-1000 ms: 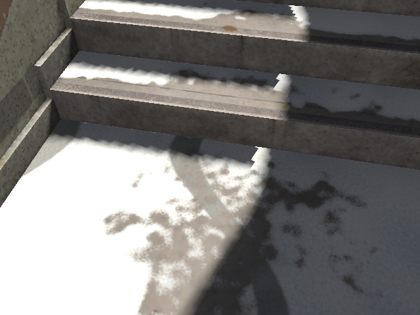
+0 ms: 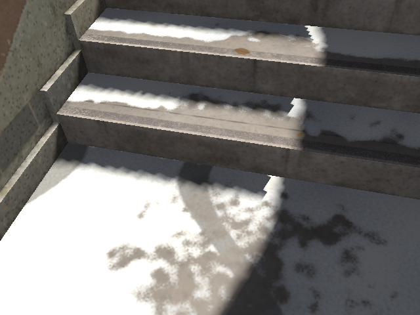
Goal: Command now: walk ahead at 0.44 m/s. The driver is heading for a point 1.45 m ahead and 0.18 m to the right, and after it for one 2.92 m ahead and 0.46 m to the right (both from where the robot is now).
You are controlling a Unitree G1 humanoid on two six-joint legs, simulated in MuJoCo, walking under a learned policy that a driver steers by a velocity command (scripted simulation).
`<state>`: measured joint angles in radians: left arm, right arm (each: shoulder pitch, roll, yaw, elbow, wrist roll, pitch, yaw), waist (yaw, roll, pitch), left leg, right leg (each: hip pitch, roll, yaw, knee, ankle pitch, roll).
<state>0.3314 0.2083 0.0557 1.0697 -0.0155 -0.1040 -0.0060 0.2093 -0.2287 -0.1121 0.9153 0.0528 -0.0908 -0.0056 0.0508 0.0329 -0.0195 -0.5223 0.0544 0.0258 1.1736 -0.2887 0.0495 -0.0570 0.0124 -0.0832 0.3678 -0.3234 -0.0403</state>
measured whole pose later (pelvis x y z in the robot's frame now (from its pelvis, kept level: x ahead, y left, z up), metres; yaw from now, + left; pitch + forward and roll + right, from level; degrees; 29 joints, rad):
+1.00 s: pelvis +0.55 +0.01 +0.00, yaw +0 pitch +1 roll +0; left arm 0.23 0.23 0.05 0.96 0.02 -0.08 -0.01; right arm 0.28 -0.27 -0.05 0.97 -0.03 -0.07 0.02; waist -0.01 0.04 0.04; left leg -0.41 0.05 0.00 1.10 -0.30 0.07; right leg -0.27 0.03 -0.09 0.40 -0.15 -0.06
